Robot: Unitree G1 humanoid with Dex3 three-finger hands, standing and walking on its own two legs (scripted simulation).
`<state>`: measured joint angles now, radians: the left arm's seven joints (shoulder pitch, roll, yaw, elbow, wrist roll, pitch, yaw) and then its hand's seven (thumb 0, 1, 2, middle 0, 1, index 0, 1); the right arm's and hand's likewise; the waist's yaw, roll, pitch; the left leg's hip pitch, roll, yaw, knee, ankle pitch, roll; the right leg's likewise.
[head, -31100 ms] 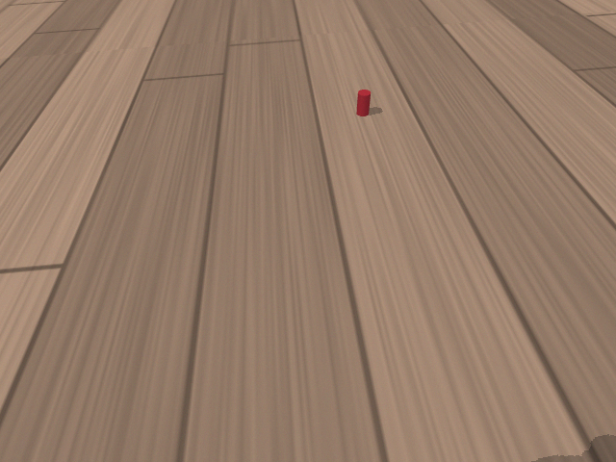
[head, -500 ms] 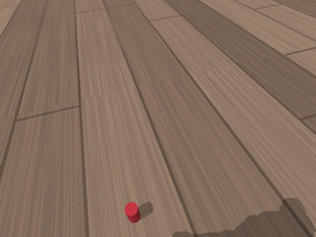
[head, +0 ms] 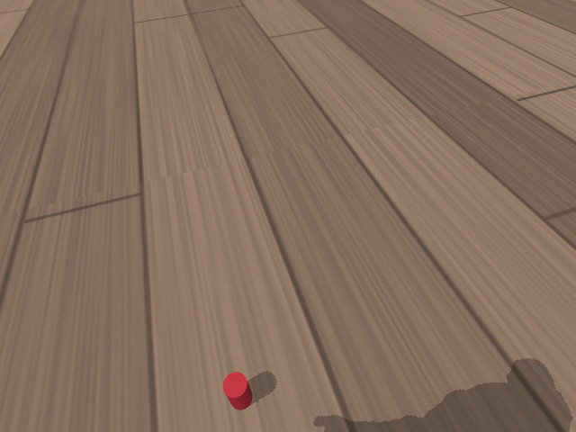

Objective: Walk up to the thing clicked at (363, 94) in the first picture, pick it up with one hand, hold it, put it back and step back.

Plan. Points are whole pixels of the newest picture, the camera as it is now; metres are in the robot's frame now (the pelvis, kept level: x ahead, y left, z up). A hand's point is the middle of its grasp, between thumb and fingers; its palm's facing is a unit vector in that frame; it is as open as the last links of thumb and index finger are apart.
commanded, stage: stand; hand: left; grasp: from the side
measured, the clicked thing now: (238, 391) +0.39 +0.23 -0.72
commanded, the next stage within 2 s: step back in 0.22 s
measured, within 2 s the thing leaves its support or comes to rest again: neither
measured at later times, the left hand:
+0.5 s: hand out of the picture +0.09 +0.30 -0.18, palm faces -0.04 -0.93 -0.37, open 7.4 cm
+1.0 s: hand out of the picture -0.02 +0.30 -0.17, palm faces -0.12 -0.92 -0.39, open 7.4 cm
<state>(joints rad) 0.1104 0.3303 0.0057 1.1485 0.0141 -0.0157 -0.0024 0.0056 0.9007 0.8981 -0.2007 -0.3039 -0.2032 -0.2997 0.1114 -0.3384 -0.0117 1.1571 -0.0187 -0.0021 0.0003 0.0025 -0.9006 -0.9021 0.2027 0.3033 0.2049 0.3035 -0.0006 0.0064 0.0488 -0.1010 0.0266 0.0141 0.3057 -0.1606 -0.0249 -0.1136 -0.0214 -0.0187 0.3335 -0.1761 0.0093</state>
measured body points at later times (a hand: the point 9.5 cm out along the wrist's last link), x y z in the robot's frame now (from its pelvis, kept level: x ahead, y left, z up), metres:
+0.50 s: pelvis -0.04 +0.04 -0.03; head +0.02 +0.05 +0.42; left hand +0.10 +0.35 -0.15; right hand +0.04 -0.30 -0.13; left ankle -0.05 +0.13 -0.75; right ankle +0.01 -0.12 -0.75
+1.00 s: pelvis -0.14 +0.05 -0.03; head -0.08 +0.04 +0.41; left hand -0.01 +0.35 -0.15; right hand -0.06 -0.27 -0.15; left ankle -0.05 +0.13 -0.75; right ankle -0.16 -0.07 -0.75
